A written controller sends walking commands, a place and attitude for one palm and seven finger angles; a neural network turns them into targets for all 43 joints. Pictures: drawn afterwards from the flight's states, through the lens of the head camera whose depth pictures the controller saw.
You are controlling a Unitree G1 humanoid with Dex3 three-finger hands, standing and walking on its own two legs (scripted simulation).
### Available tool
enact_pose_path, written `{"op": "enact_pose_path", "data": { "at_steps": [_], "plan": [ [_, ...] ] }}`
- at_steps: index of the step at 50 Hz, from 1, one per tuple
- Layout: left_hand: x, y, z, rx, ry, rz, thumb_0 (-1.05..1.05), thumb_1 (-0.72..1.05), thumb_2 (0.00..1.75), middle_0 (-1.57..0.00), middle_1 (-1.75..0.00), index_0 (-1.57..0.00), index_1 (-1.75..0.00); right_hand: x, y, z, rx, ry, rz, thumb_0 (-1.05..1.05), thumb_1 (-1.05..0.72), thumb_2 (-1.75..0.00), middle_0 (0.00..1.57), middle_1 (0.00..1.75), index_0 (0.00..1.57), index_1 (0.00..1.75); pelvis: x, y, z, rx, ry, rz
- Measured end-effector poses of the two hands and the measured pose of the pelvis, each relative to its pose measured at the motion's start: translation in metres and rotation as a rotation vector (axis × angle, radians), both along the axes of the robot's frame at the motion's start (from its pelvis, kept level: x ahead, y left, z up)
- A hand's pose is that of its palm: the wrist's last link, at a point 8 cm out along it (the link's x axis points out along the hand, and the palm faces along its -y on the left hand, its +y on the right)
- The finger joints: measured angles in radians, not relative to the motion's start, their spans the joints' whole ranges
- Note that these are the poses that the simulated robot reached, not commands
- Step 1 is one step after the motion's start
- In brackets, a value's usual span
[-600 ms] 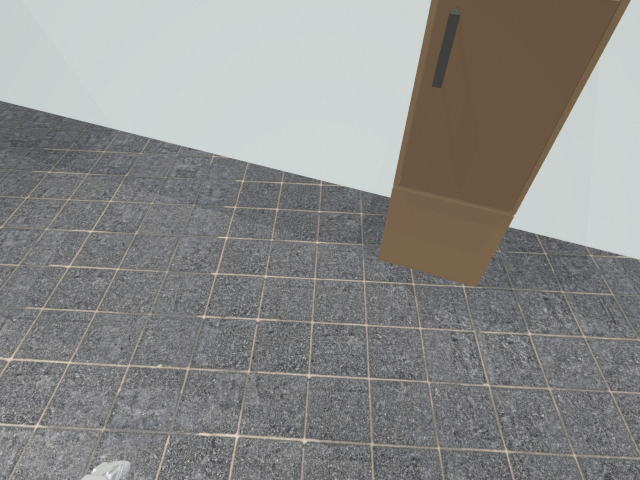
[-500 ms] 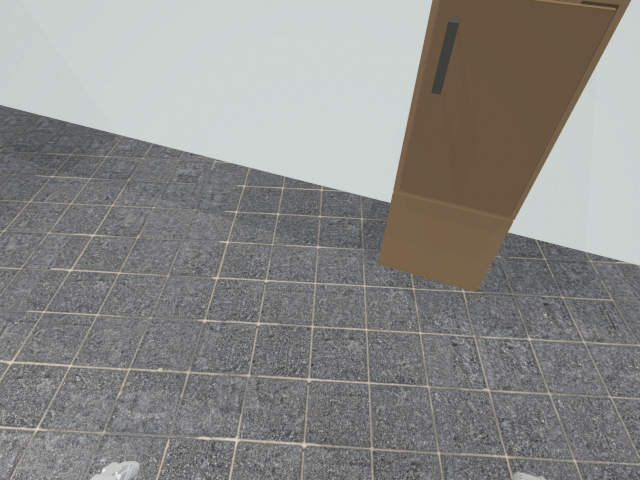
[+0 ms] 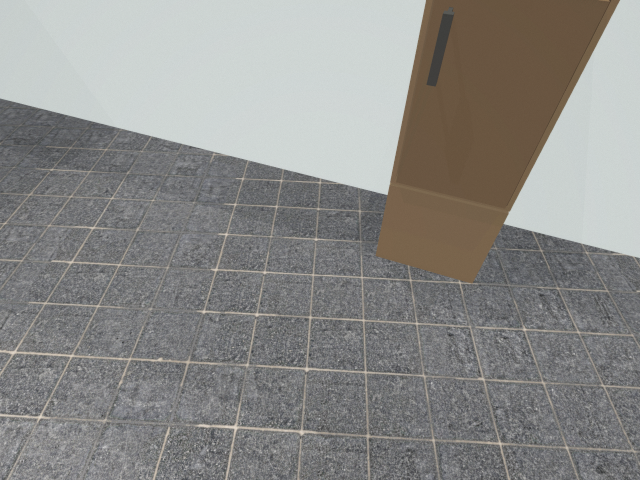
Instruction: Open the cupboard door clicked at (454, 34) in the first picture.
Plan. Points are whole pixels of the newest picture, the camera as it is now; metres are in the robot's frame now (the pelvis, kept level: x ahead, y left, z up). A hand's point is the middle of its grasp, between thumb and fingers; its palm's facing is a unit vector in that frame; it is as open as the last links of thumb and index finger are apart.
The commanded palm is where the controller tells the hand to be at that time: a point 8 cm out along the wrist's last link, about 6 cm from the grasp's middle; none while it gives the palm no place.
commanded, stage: stand and wait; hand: left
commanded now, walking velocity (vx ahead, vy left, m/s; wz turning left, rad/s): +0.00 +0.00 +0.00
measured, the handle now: (440, 47) +1.06 -0.24 +0.11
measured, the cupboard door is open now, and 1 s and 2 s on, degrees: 0 0 0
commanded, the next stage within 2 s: look at it before walking up in 0.26 s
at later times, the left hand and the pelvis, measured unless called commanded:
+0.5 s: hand out of the picture +0.07 +0.24 -0.16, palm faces -0.03 -0.95 -0.33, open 7.3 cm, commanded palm none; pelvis +0.00 -0.01 +0.00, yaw +0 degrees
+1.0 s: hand out of the picture +0.10 +0.24 -0.15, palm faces -0.03 -0.94 -0.33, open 7.3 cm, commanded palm none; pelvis +0.01 -0.01 +0.00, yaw -1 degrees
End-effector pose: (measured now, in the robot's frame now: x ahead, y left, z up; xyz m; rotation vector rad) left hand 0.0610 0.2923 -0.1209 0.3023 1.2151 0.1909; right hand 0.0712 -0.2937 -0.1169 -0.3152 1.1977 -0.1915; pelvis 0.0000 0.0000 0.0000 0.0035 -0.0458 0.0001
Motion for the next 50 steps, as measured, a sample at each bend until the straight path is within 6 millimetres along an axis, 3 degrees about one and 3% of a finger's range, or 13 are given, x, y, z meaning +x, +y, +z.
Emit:
{"op": "enact_pose_path", "data": {
  "at_steps": [9, 21, 50],
  "plan": [
    [-0.001, -0.002, 0.003, 0.006, -0.002, -0.006, 0.01, 0.91, 0.90, -0.20, -0.30, -0.21, -0.30, -0.015, -0.002, -0.003, 0.009, 0.024, -0.013, 0.01, -0.90, -0.90, 0.20, 0.30, 0.20, 0.30, -0.005, -0.003, 0.001, 0.001, 0.001, -0.002],
    [0.004, -0.008, 0.003, 0.000, -0.009, -0.016, 0.01, 0.91, 0.90, -0.20, -0.30, -0.21, -0.30, -0.016, -0.004, -0.004, 0.016, 0.030, -0.015, 0.01, -0.90, -0.90, 0.20, 0.30, 0.20, 0.30, -0.005, -0.006, 0.002, 0.002, 0.009, -0.004],
    [0.030, -0.007, 0.003, 0.001, -0.009, -0.021, 0.01, 0.91, 0.90, -0.20, -0.30, -0.21, -0.30, 0.021, -0.004, 0.001, 0.004, 0.000, -0.005, 0.00, -0.90, -0.90, 0.20, 0.30, 0.20, 0.30, 0.015, -0.006, 0.003, 0.000, 0.021, -0.014]
  ]
}}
